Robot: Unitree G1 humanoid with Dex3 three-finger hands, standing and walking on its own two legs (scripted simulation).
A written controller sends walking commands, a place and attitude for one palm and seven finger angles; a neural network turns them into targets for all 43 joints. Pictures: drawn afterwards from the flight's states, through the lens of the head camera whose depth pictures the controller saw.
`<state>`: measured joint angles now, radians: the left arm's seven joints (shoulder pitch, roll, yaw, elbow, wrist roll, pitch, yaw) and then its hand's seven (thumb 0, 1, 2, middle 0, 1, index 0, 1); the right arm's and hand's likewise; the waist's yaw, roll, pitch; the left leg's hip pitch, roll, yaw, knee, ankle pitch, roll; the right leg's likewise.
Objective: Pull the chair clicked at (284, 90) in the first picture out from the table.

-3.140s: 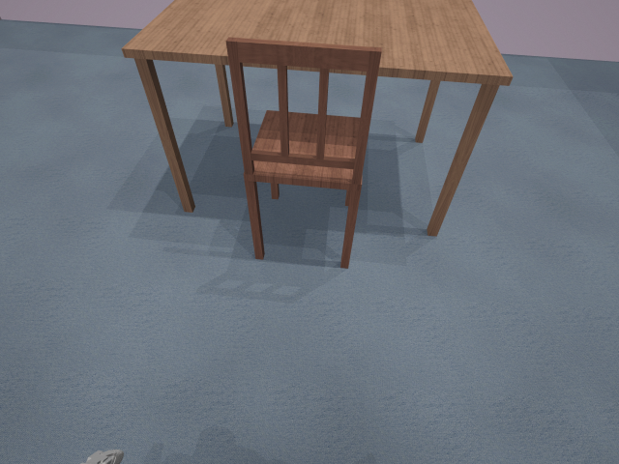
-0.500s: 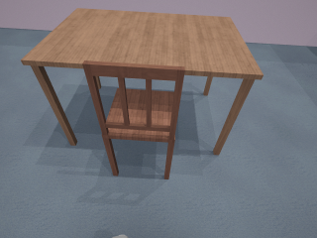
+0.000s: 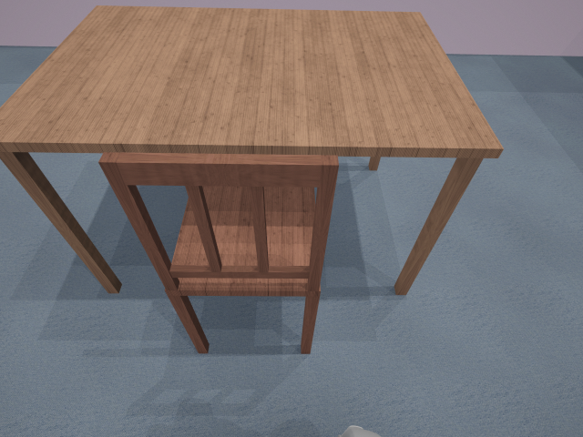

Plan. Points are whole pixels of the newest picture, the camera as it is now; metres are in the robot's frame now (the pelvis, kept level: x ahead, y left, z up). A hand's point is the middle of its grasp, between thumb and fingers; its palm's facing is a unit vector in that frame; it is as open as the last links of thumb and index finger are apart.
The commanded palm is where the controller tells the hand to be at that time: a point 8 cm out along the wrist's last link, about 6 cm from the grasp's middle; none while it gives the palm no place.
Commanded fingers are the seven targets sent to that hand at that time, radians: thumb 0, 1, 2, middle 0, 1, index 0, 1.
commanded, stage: come to a stop and stand still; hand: left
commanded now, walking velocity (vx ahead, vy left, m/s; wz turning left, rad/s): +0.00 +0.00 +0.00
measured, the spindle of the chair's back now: (206, 231) +0.50 +0.19 -0.09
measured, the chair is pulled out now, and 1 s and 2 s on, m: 0.00 0.00 0.00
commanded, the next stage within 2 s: none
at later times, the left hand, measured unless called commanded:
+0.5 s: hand out of the picture +0.08 +0.21 -0.19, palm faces +0.05 -0.97 -0.22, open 7.3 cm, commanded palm none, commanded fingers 0.00 0.90 0.90 -0.20 -0.30 -0.20 -0.30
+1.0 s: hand out of the picture +0.02 +0.26 -0.17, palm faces +0.00 -0.98 -0.20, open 7.3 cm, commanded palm none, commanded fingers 0.00 0.90 0.90 -0.20 -0.30 -0.20 -0.30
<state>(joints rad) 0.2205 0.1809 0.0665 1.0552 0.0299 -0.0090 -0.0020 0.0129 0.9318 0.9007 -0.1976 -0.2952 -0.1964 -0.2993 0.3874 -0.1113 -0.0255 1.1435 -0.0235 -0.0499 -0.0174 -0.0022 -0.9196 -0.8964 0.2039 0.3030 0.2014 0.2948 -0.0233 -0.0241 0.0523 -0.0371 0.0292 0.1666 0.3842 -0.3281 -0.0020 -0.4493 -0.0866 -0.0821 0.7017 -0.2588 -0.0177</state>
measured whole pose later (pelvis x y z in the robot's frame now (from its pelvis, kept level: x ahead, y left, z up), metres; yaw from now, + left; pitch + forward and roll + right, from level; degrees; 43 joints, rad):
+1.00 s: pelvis +0.01 +0.09 +0.00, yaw -1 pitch +0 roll +0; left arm 0.31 0.14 -0.01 1.04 0.03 0.02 0.03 0.01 0.92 0.90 -0.20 -0.30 -0.20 -0.30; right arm 0.30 -0.19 0.01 1.02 -0.01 0.00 -0.02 0.00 -0.92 -0.90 0.20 0.30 0.20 0.29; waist 0.00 0.02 0.01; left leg -0.18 -0.10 0.13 0.40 -0.22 0.12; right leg -0.24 -0.04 -0.01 0.49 -0.24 0.00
